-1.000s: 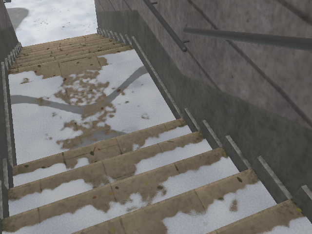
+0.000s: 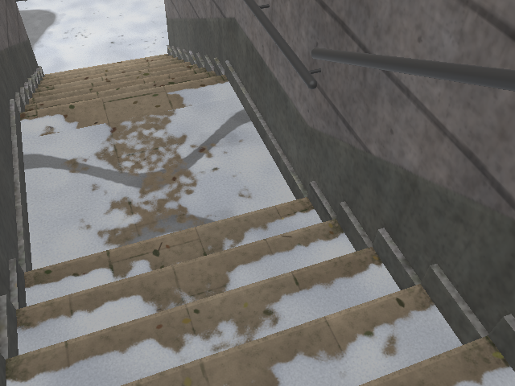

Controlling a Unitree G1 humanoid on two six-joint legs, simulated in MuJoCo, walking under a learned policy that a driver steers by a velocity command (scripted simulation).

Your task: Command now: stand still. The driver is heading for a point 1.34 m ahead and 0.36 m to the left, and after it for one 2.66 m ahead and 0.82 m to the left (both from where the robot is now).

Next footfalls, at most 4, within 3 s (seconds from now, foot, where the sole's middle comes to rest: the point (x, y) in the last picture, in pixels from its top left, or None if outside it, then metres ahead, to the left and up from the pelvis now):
0.34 right None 0.11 -0.11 -0.78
0.82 left None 0.33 0.03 -0.94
1.06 right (318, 380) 0.67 -0.21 -1.09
1.46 left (211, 379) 0.67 0.14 -1.09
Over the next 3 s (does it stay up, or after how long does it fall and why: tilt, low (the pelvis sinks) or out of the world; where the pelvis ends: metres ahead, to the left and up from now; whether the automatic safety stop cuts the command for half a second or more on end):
stays up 1.32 0.44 -0.81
